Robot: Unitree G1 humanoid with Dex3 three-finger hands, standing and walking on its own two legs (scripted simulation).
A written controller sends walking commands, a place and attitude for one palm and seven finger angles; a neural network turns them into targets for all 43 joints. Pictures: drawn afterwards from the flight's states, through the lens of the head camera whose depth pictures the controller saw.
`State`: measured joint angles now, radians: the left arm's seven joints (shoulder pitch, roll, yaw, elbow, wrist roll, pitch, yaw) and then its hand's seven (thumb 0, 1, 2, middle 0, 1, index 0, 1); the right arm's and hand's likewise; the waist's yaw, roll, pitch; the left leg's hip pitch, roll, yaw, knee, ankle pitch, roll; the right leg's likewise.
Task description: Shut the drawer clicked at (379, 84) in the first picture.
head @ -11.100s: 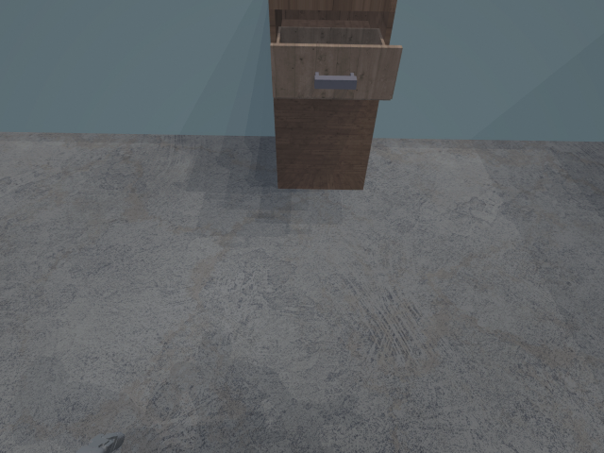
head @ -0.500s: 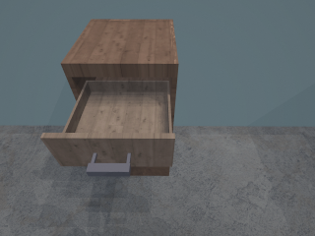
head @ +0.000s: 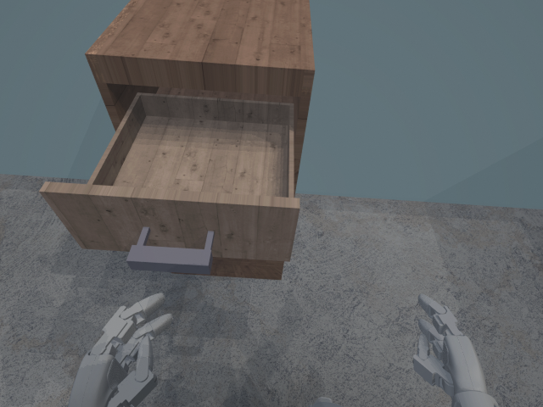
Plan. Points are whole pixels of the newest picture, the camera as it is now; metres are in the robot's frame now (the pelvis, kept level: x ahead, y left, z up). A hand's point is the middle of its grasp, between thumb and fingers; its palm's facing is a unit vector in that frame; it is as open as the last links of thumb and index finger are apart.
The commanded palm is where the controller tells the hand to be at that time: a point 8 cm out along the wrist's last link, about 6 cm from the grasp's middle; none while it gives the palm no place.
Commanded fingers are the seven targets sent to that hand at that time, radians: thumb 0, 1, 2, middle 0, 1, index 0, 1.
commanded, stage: raise the hand and make a fist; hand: left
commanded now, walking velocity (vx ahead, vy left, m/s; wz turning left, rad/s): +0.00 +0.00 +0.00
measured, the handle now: (174, 247) +0.35 +0.18 +0.01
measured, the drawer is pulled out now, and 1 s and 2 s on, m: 0.29 0.29 0.29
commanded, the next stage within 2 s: bring the fist close to the handle in 1.54 s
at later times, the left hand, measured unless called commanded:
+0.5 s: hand (135, 367) +0.17 +0.17 +0.05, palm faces +0.08 -1.00 -0.05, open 3.7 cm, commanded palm +0.11 +0.22 +0.06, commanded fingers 0.00 0.90 0.90 -1.08 -1.25 -1.08 -1.25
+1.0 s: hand (150, 355) +0.17 +0.14 +0.10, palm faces +0.02 -1.00 -0.01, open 3.2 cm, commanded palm +0.12 +0.20 +0.10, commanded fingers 0.00 0.90 0.90 -1.40 -1.60 -1.40 -1.60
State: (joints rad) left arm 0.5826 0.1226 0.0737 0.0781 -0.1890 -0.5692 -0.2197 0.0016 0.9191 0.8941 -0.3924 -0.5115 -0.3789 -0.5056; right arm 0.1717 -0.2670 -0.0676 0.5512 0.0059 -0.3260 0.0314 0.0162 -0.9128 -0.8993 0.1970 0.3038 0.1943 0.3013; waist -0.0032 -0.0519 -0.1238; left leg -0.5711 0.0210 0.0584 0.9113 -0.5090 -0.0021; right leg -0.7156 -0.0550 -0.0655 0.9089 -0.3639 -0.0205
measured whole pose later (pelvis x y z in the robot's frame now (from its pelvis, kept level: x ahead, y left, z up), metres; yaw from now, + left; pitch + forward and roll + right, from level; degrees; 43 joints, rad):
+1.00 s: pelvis +0.02 +0.02 -0.01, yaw +2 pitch +9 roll -2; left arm 0.79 0.13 -0.10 -0.54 -0.12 -0.25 -0.09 0.01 0.91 0.90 -1.35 -1.55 -1.35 -1.54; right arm 0.26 -0.20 0.04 0.40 0.03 -0.22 0.00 0.02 -0.90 -0.90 0.20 0.30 0.20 0.30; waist 0.02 0.05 -0.14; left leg -0.58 0.01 0.01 0.99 -0.58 0.03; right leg -0.68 -0.07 -0.10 0.94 -0.41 0.01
